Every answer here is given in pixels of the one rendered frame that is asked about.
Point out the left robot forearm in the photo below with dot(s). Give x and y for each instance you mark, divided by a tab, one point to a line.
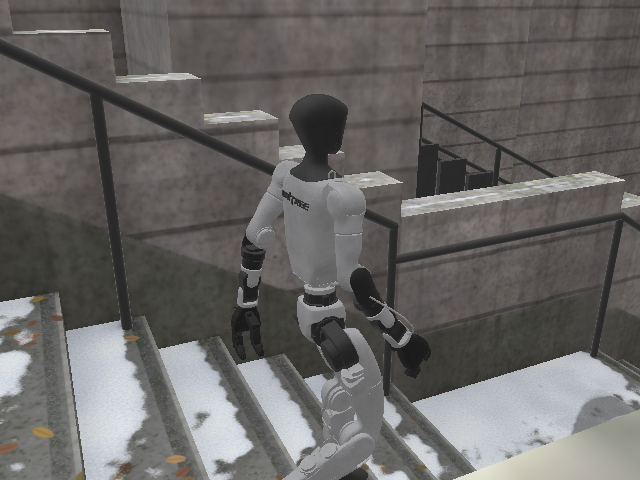
249	276

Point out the robot right hand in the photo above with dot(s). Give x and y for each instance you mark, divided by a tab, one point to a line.
412	354

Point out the right robot thigh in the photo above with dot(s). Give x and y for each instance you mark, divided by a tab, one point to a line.
346	350

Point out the right robot forearm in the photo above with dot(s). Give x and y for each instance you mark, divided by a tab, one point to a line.
381	318

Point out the robot right upper arm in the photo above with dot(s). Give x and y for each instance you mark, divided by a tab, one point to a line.
346	205

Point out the right robot shin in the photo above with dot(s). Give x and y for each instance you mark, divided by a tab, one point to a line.
330	461

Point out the robot left upper arm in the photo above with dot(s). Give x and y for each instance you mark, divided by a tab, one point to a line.
259	231

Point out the robot left hand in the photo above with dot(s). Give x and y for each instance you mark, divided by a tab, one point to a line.
245	319

